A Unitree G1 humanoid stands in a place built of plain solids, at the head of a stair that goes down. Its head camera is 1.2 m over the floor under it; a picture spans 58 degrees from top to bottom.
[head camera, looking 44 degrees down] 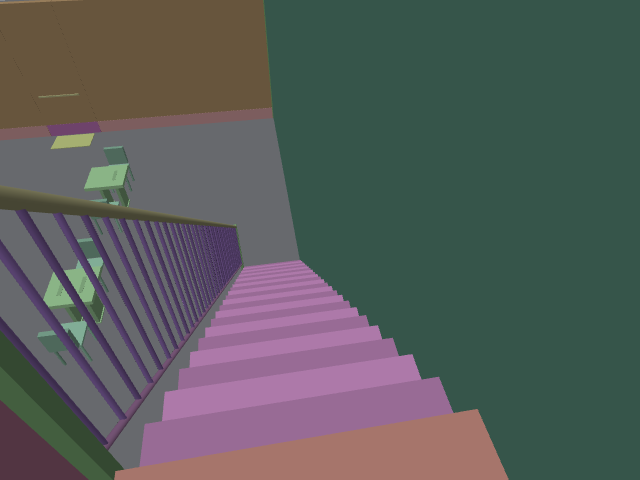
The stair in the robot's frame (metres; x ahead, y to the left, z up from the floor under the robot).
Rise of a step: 0.19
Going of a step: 0.20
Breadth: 0.99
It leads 10 degrees to the left of straight ahead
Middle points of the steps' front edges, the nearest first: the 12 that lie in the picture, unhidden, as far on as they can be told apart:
0.47 0.04 0.00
0.67 0.08 -0.19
0.87 0.11 -0.37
1.08 0.14 -0.56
1.28 0.18 -0.75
1.48 0.21 -0.93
1.68 0.25 -1.12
1.88 0.28 -1.31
2.09 0.31 -1.50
2.29 0.35 -1.68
2.49 0.38 -1.87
2.69 0.42 -2.06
